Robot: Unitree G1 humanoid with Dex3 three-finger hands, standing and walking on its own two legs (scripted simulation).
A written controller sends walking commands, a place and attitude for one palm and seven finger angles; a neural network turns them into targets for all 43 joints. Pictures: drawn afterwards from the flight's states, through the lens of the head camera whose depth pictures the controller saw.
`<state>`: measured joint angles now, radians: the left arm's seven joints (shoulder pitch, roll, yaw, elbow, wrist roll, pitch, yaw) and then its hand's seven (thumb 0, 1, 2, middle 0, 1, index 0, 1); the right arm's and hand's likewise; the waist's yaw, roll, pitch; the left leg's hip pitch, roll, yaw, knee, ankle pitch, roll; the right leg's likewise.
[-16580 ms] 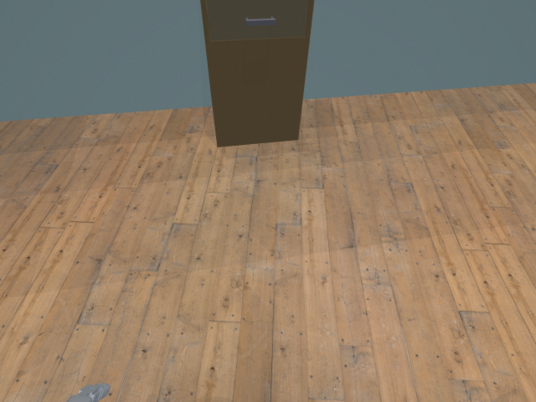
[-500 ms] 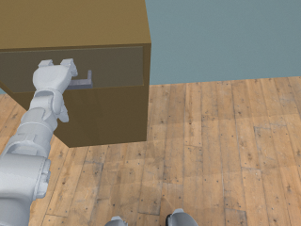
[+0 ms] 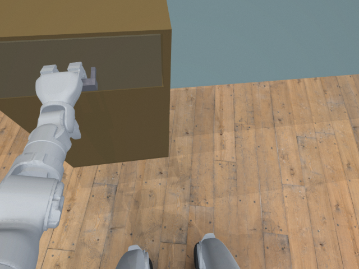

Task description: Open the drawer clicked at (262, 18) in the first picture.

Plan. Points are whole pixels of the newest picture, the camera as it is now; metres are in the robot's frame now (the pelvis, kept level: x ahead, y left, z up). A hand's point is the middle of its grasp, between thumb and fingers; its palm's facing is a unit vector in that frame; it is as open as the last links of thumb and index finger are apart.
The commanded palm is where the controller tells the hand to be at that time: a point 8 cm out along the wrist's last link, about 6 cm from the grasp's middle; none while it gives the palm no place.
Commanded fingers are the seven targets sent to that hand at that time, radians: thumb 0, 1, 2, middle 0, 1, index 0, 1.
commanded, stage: lower the fingers behind the handle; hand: left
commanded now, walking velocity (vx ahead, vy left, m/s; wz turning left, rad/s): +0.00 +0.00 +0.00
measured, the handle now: (68, 79) +0.57 +0.23 +0.01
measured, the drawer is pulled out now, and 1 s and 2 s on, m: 0.00 0.00 0.04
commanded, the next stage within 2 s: close the thumb around the handle in 0.58 s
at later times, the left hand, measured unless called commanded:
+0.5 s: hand (71, 104) +0.51 +0.22 -0.01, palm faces -0.06 +0.01 -1.00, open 13.9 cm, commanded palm +0.49 +0.22 +0.03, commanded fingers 0.00 -0.50 0.30 -0.30 -1.20 -0.30 -1.20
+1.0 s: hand (70, 102) +0.52 +0.22 -0.01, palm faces -0.05 -0.01 -1.00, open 10.9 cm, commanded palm +0.50 +0.21 +0.03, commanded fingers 0.00 0.45 0.71 -0.37 -1.30 -0.37 -1.30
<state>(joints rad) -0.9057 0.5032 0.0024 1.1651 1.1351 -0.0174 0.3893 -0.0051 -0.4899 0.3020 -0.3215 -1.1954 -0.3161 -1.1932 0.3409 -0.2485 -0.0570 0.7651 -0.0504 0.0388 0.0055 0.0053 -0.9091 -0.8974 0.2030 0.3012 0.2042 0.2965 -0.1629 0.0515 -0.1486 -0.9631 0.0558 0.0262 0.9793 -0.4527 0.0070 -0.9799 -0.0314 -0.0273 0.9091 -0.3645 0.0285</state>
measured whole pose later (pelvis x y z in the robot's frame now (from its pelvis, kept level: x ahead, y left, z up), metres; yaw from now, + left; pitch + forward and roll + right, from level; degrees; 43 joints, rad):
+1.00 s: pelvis +0.00 +0.00 -0.01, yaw +0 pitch +27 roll -2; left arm -0.94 0.54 0.01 1.16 1.14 -0.04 0.39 0.00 -0.05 0.49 -0.33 -1.24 -0.35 -1.24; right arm 0.34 -0.25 -0.04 0.75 -0.05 0.03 0.00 0.01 -0.91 -0.90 0.20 0.30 0.20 0.30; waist -0.17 0.05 -0.15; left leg -1.05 0.06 0.02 1.06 -0.48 0.01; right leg -1.06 -0.03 -0.03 0.98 -0.39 0.03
